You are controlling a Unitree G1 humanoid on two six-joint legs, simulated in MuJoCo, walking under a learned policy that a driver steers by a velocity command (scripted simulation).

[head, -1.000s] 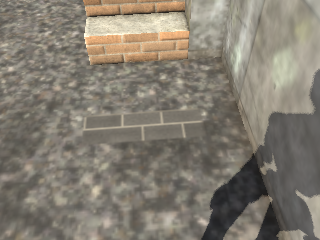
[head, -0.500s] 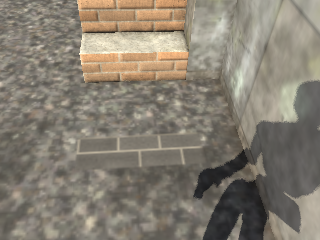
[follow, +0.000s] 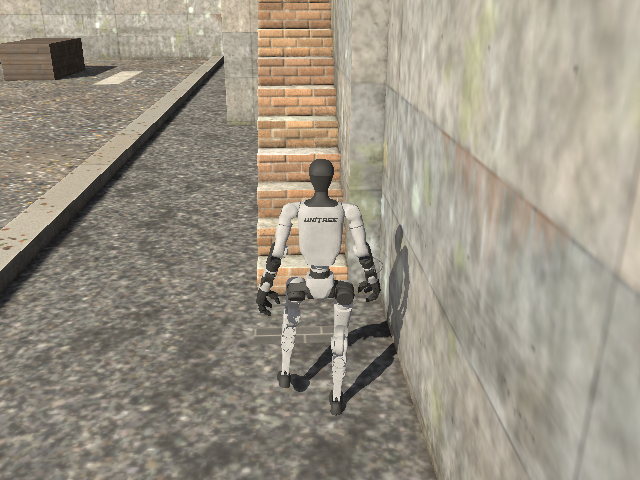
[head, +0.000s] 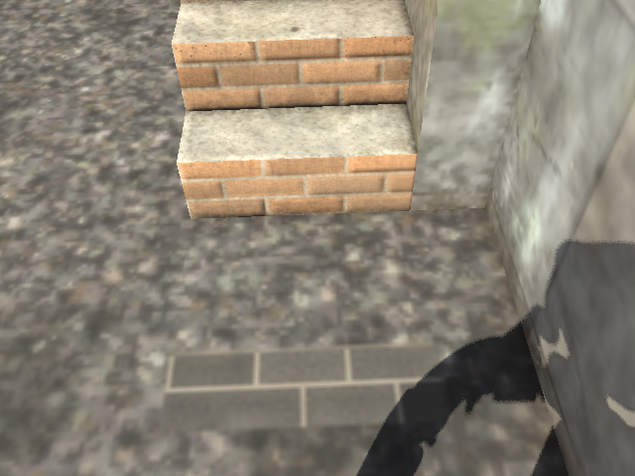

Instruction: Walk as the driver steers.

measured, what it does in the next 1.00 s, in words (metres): walks ahead: left foot, then right foot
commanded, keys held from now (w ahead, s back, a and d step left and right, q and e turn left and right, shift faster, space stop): w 1.00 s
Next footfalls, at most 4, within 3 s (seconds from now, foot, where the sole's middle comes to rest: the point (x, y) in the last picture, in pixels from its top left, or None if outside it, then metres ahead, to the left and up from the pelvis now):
0.28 left None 0.36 0.19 -0.79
0.86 right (369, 410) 0.67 -0.05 -0.79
1.42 left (270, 287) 1.01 0.19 -0.79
1.82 right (347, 272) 1.06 -0.01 -0.79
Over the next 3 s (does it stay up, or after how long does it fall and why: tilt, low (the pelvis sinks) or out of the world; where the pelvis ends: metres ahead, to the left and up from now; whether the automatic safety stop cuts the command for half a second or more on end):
stays up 1.00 0.15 0.00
